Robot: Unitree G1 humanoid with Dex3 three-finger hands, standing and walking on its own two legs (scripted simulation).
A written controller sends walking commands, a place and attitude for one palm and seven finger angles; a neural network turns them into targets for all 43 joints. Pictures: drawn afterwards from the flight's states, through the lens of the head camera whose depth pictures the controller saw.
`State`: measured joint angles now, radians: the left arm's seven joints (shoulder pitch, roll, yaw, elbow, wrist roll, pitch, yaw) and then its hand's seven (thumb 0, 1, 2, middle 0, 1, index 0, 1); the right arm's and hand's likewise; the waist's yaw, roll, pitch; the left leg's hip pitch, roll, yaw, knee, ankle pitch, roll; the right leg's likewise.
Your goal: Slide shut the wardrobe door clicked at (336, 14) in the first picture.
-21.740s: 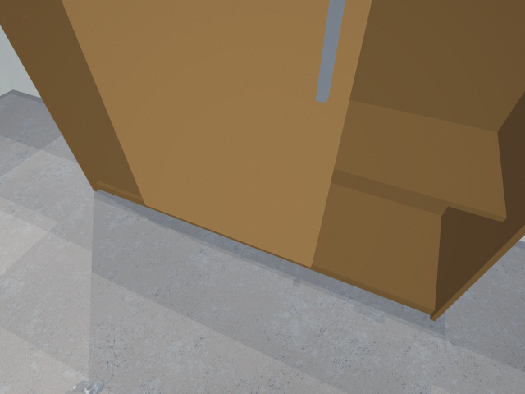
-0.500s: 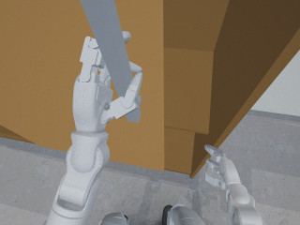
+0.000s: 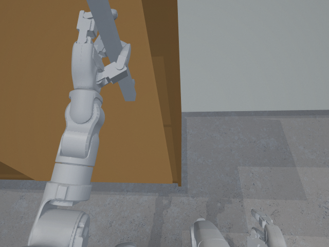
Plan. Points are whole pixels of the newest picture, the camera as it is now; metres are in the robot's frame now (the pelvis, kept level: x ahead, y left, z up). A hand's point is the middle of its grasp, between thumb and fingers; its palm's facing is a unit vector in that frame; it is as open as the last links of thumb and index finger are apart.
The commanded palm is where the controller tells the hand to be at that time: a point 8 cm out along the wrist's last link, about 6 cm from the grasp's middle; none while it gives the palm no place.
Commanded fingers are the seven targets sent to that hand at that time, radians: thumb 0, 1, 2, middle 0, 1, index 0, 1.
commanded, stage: step sideways, sliding the door along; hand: left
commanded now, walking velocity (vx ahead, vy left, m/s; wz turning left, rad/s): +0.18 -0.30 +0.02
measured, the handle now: (112, 31) +0.45 +0.12 +0.27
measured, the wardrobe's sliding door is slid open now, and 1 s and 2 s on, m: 0.03 0.00 0.00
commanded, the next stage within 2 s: stop walking and hold the door there in 0.38 s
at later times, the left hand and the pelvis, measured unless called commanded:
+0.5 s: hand (143, 56) +0.41 +0.06 +0.24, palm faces +0.32 -0.95 -0.04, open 6.9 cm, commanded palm +0.37 +0.09 +0.22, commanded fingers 0.00 0.90 0.90 -0.45 -1.40 -0.45 -1.40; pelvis +0.00 -0.17 +0.03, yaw +2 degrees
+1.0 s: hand (141, 54) +0.42 +0.06 +0.24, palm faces +0.58 -0.79 -0.20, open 6.5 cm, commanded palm +0.37 +0.10 +0.22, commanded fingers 0.00 0.90 0.90 -0.45 -1.40 -0.45 -1.40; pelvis +0.04 -0.26 +0.02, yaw -2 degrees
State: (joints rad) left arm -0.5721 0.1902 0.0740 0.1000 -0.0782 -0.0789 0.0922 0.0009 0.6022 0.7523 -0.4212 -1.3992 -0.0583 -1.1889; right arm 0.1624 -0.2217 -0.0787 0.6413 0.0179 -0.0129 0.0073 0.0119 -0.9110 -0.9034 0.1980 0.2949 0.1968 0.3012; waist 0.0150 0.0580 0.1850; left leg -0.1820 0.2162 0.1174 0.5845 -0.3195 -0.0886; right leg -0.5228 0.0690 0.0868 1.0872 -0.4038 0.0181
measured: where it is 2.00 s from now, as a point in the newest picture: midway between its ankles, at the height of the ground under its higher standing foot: outside the picture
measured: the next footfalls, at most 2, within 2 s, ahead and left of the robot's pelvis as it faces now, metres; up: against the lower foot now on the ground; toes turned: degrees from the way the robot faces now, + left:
right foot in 0.04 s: +0.07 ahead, -0.15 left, +0.00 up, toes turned +2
left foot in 0.26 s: +0.01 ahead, +0.00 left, +0.00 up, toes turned +7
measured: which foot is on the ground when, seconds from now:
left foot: down 0.00-0.06, up 0.08-0.24, down 0.26-0.66, up 0.68-0.96, down 0.98-1.00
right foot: up 0.00-0.02, down 0.04-0.28, up 0.30-0.64, down 0.66-1.00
